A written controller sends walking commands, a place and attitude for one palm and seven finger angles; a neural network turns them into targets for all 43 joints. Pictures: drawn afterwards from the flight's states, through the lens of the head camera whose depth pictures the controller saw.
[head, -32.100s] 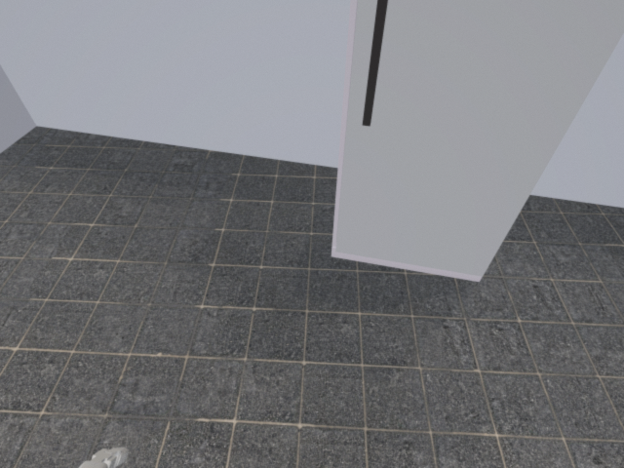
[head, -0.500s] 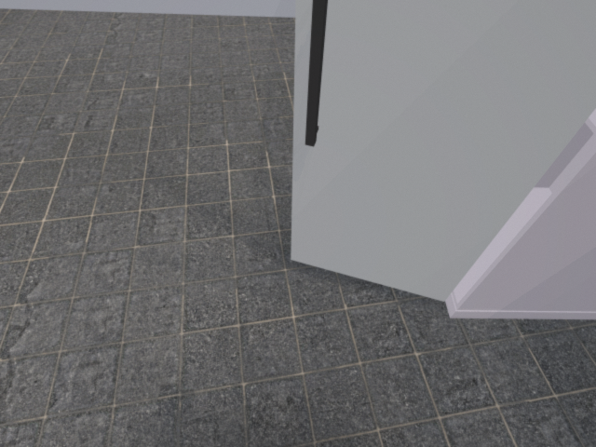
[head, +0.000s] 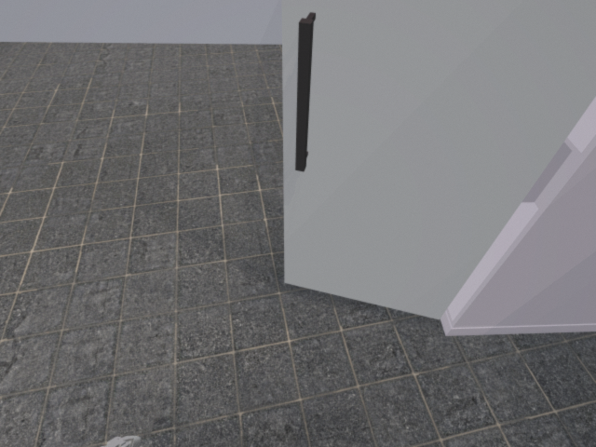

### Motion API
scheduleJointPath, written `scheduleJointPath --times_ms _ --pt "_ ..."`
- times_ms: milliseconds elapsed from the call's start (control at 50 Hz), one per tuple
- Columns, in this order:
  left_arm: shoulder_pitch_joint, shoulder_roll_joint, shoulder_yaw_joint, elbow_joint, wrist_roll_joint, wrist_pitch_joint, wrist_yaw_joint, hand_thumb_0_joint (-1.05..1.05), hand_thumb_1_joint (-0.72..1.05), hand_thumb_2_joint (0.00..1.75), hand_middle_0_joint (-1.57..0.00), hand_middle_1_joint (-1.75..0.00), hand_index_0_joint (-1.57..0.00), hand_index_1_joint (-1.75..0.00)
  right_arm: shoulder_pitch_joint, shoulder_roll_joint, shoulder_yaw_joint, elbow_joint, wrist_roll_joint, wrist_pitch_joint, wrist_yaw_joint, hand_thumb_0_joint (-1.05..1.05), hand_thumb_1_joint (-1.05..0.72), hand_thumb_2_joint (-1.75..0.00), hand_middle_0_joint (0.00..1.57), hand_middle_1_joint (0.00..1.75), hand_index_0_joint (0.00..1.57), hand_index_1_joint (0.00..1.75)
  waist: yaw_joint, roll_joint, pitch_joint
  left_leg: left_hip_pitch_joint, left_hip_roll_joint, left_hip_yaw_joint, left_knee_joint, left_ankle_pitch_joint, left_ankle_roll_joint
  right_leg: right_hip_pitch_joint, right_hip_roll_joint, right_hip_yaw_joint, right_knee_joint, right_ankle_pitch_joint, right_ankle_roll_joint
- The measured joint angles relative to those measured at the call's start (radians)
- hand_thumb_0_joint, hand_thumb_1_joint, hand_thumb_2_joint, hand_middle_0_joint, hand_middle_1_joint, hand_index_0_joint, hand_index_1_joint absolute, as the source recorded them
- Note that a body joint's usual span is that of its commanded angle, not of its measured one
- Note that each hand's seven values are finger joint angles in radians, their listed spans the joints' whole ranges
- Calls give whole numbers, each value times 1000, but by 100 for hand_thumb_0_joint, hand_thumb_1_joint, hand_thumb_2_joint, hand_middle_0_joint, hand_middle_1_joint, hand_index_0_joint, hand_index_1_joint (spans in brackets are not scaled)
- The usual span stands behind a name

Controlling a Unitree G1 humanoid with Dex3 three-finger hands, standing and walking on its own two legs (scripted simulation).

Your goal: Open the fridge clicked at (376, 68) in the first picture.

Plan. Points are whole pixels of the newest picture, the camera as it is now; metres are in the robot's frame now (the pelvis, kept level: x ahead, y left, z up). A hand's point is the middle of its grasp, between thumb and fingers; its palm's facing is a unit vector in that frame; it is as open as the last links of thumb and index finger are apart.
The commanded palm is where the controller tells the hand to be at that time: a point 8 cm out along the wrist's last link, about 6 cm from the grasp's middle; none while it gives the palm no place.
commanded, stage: let the arm hang, fingers relaxed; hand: left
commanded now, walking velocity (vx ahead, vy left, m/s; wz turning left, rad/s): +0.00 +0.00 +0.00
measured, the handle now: (305, 101) +0.73 +0.02 +0.08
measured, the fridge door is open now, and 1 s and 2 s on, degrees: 73 73 73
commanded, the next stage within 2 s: look to check the result in 0.02 s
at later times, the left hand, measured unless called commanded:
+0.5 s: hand out of the picture +0.09 +0.24 -0.16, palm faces -0.03 -0.94 -0.34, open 7.4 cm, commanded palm none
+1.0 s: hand out of the picture +0.11 +0.22 -0.16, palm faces -0.04 -0.94 -0.32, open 7.4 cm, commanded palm none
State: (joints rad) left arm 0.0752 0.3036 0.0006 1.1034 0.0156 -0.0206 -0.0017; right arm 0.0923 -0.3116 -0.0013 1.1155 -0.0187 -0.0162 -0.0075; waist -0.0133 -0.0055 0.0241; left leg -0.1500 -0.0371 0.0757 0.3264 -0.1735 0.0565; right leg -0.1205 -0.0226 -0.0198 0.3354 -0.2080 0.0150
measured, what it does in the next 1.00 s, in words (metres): stands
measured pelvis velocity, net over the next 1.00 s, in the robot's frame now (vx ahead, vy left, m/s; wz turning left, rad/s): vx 0.02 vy -0.02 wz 0.00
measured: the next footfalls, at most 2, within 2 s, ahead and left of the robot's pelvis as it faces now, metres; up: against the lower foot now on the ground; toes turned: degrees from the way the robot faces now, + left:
none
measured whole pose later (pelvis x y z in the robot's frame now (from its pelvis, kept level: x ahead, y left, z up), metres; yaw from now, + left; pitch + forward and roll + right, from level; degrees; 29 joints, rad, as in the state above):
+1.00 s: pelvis +0.02 -0.02 +0.00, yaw +0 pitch -1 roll +0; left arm 0.09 0.33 0.00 1.13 0.01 -0.02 0.00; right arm 0.09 -0.33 0.00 1.13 -0.02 -0.01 -0.01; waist -0.01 0.00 0.04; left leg -0.09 0.00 0.07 0.28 -0.18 0.02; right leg -0.05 0.01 -0.03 0.27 -0.21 -0.02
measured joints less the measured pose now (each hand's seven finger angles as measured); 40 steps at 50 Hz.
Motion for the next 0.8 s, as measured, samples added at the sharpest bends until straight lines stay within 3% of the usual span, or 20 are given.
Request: scheduleJointPath --times_ms 400,800 --pt "30 32 3 30 -3 6 2 1 90 89 -20 -30 -20 -30 -3 -15 3 18 4 8 -2 1 -90 -90 20 30 20 30 6 4 25 38 7 -10 -34 -7 -14 44 9 -8 -42 -5 -11" --pt "16 21 0 23 -4 0 4 1 90 89 -21 -30 -20 -30 -12 -16 4 12 4 8 -4 0 -90 -90 20 30 20 30 4 2 15 59 23 -13 -44 -10 -32 67 26 -10 -59 -6 -27"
